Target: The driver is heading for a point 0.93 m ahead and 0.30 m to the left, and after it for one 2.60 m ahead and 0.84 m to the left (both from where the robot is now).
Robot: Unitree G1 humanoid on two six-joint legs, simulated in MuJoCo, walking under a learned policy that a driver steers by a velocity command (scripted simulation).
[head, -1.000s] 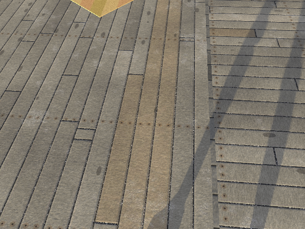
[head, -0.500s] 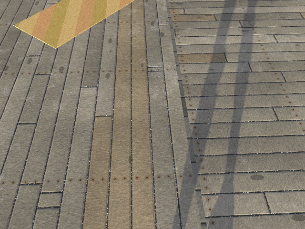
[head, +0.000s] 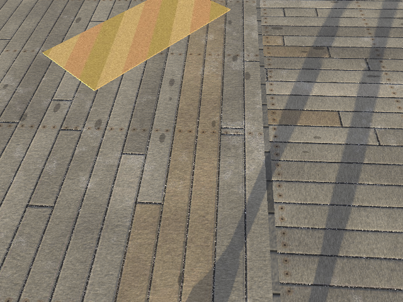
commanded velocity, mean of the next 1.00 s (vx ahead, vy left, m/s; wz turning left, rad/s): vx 0.50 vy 0.00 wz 0.46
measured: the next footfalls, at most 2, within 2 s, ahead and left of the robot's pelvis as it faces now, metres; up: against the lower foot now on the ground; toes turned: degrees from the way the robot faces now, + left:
left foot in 0.24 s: +0.32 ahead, +0.16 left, +0.00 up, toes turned +8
right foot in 0.74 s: +0.64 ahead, +0.03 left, +0.00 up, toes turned +25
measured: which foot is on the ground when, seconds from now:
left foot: up 0.00-0.22, down 0.24-0.74, up 0.76-1.00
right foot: down 0.00-0.26, up 0.28-0.72, down 0.74-1.00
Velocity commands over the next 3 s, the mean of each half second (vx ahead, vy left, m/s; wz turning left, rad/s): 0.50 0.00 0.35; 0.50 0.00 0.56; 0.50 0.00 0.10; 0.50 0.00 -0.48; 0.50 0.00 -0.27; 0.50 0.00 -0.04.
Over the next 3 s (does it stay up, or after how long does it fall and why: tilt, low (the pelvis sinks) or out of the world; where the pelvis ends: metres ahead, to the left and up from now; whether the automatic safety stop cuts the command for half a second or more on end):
stays up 1.59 0.50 -0.01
